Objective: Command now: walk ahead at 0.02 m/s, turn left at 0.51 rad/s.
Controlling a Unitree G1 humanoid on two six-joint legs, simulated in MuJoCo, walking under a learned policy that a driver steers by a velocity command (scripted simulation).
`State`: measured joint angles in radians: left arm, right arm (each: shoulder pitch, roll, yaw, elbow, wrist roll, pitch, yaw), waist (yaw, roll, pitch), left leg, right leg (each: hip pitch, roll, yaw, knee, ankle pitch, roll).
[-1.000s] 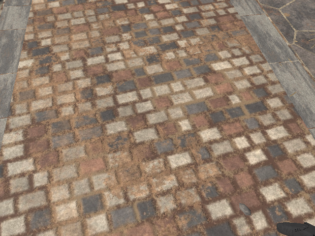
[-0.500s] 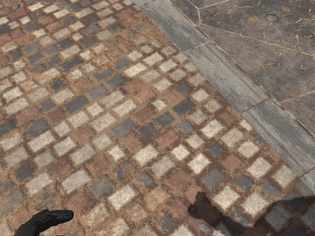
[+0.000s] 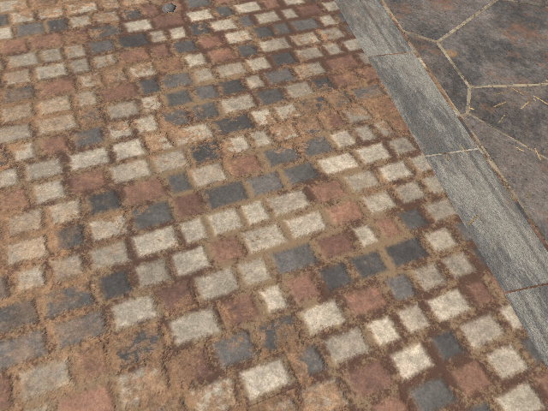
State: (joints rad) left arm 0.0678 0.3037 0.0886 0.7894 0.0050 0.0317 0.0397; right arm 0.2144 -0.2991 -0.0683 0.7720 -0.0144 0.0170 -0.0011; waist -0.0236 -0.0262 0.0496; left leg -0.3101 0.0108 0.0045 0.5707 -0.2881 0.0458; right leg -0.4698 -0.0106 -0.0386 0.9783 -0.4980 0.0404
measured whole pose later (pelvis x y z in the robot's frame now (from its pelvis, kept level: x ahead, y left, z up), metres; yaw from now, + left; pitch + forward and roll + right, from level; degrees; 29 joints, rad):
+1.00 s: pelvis +0.04 +0.03 +0.01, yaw +27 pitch +1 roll -1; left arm 0.17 0.34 0.08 0.87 -0.02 -0.04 -0.02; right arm 0.30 -0.26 -0.04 0.73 0.00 -0.03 -0.01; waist -0.01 -0.04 0.01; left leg -0.12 -0.02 -0.03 0.33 -0.22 0.04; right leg -0.49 -0.07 -0.02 0.95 -0.29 0.00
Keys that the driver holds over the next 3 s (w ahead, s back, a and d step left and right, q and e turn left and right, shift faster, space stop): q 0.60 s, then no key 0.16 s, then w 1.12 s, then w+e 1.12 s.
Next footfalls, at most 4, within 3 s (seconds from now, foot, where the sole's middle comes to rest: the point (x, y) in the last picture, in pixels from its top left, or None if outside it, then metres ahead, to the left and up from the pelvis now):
0.40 right None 0.10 -0.13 -0.77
0.82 left None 0.00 0.12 -0.77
1.30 right None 0.33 0.00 -0.77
1.82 left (112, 371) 0.55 0.35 -0.77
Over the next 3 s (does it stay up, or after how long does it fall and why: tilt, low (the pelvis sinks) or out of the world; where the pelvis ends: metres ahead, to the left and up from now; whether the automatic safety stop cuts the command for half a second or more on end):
stays up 1.08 0.37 0.00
